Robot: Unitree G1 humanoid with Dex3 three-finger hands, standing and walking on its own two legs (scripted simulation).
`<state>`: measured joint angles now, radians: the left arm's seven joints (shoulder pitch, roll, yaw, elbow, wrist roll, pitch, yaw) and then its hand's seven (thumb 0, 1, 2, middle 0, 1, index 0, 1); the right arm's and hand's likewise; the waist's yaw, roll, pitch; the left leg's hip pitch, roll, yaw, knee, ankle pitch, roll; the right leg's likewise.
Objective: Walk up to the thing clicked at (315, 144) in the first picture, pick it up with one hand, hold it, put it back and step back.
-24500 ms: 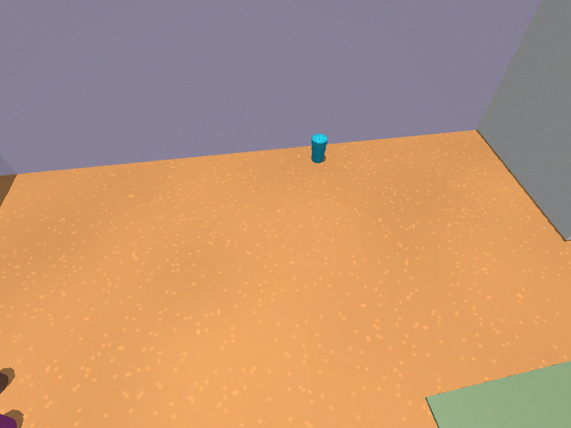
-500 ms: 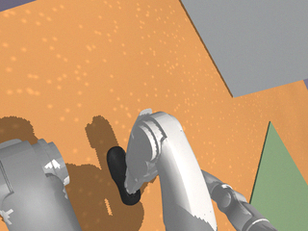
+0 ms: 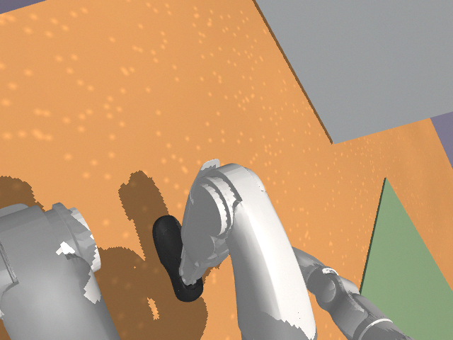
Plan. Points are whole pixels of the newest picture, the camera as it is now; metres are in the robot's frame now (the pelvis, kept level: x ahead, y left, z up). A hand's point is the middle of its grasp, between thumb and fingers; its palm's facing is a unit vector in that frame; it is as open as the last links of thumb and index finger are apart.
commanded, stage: open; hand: left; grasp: from the side
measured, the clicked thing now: out of the picture +0.46 +0.30 -0.21
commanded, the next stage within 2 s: withdraw in 0.12 s
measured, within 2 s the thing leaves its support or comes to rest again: neither
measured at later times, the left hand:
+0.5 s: hand out of the picture +0.45 +0.33 -0.16, palm faces +0.48 -0.88 +0.00, open 17.3 cm
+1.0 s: hand out of the picture +0.39 +0.40 -0.08, palm faces +0.33 -0.90 -0.28, open 16.5 cm
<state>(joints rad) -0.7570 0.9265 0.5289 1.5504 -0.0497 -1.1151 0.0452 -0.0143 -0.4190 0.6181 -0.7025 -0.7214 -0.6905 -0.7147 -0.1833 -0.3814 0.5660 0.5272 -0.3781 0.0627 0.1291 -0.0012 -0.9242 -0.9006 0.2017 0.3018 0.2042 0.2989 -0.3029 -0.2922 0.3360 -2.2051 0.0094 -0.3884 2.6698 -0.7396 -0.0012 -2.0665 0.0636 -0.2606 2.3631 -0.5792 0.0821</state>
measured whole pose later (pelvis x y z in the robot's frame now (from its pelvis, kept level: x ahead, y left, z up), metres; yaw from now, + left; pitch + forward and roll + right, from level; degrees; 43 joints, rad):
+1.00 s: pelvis +0.00 -0.01 +0.03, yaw +5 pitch +23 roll -13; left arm -0.68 0.87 0.54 1.21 0.14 -0.59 -0.16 -0.01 -0.55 0.08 -0.14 -0.10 -0.28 -0.18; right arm 0.01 -0.32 0.28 0.58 -0.15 0.12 0.08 0.00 -0.93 -0.91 0.20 0.30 0.20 0.30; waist -0.19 -0.13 0.09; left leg -2.24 0.02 -0.22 2.50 -0.68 0.02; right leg -2.13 0.01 -0.15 2.30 -0.59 0.04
